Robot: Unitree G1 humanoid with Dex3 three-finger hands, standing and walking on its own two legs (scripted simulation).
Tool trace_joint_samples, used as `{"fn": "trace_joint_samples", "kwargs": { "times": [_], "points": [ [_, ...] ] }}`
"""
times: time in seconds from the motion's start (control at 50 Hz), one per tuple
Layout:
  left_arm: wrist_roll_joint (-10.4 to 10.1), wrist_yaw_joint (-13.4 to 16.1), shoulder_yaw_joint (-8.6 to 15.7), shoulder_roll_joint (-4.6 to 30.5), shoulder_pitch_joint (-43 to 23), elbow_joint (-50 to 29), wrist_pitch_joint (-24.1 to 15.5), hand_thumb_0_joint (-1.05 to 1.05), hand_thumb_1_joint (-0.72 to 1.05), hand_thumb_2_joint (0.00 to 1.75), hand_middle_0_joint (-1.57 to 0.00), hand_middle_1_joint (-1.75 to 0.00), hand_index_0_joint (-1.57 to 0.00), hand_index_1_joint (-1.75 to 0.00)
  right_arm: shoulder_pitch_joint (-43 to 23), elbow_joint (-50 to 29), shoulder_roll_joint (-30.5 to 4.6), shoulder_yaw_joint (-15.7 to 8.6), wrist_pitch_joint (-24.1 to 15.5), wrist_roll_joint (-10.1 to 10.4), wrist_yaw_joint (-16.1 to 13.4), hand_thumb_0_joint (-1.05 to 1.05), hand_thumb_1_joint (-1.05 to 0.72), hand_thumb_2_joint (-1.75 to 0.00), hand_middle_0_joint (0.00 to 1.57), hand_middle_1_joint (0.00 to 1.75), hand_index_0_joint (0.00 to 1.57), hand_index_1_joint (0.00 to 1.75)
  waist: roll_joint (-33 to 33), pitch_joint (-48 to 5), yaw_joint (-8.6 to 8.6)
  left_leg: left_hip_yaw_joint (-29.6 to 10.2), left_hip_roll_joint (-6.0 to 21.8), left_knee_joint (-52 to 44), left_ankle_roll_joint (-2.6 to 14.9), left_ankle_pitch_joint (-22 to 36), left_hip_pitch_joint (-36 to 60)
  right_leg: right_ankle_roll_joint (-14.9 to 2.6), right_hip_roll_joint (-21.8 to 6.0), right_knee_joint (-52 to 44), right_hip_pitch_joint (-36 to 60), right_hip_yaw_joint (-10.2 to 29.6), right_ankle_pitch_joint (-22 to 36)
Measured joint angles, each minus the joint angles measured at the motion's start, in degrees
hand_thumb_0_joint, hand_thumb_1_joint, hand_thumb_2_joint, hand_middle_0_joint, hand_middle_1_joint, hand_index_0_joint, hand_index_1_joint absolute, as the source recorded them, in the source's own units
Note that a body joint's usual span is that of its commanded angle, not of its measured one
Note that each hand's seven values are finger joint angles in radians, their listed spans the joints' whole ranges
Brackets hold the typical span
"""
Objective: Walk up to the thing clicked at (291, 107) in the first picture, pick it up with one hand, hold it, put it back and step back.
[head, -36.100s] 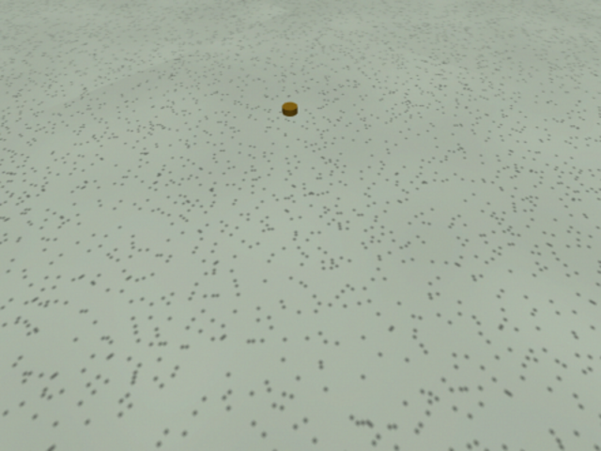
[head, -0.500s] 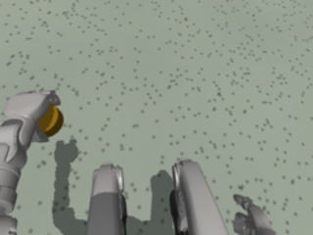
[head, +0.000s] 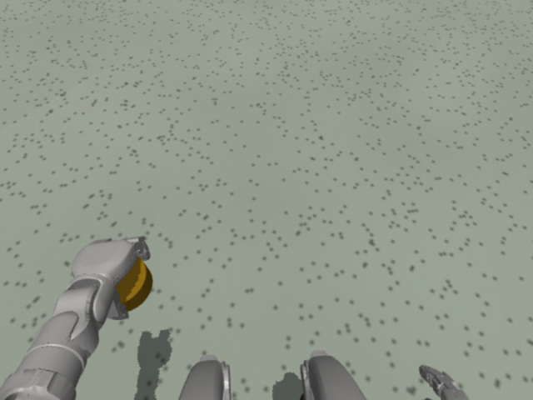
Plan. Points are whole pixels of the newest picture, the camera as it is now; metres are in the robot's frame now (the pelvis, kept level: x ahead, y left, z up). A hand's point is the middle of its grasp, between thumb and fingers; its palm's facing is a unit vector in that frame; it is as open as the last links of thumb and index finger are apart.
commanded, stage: lift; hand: left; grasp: from above
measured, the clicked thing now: (122, 282) +0.35 +0.24 -0.10
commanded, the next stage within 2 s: hold in 0.34 s
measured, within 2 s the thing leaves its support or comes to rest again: neither
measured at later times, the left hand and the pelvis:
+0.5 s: hand (113, 247) +0.36 +0.22 +0.00, palm faces -0.45 -0.08 -0.89, open 11.1 cm; pelvis +0.05 +0.00 +0.07, yaw +0 degrees
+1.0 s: hand (106, 233) +0.37 +0.22 +0.04, palm faces -0.45 -0.05 -0.89, open 11.1 cm; pelvis +0.06 +0.00 +0.09, yaw -1 degrees
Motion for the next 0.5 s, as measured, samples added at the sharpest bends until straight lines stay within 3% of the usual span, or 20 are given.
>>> {"fn": "trace_joint_samples", "kwargs": {
  "times": [0.1,0.2,0.36,0.5],
  "points": [
    [1.0,2.2,-0.8,-1.3,-1.3,2.5,0.6,0.01,-0.08,0.57,-0.4,-0.81,-0.49,-0.75,0.2,0.8,0.3,-0.4,-0.4,-0.1,0.2,0.01,-0.91,-0.9,0.2,0.3,0.2,0.3,-0.2,1.3,0.27,0.7,0.0,-5.3,-0.06,1.3,5.8,-0.03,0.0,-5.0,5.5,0.5,1.3],
    [0.1,3.2,-1.3,-2.5,-1.9,3.5,2.5,0.01,-0.08,0.57,-0.4,-0.81,-0.49,-0.75,0.7,1.6,0.6,-0.6,-0.4,-0.1,0.4,0.01,-0.91,-0.9,0.2,0.3,0.2,0.3,0.0,2.2,0.56,1.4,0.0,-10.8,-0.04,2.6,11.4,-0.02,-0.1,-10.4,10.7,1.0,2.8],
    [-1.3,1.8,-2.4,-3.7,-1.4,3.8,4.3,0.01,-0.08,0.57,-0.4,-0.81,-0.49,-0.75,1.7,2.1,0.8,-1.0,-0.1,0.1,0.4,0.01,-0.91,-0.9,0.2,0.3,0.2,0.3,-0.1,2.8,1.07,2.1,-0.1,-17.8,0.07,4.2,18.8,0.07,-0.3,-17.3,17.9,1.5,4.4],
    [-0.5,0.9,-2.9,-4.0,-0.3,2.7,3.5,0.01,-0.09,0.57,-0.41,-0.8,-0.5,-0.75,1.7,2.0,0.6,-1.3,0.3,0.3,0.4,0.01,-0.91,-0.89,0.2,0.3,0.2,0.3,-0.5,3.3,1.52,2.7,-0.4,-22.7,0.12,5.2,24.1,0.13,-0.6,-22.0,23.0,1.9,5.5]
  ]
}}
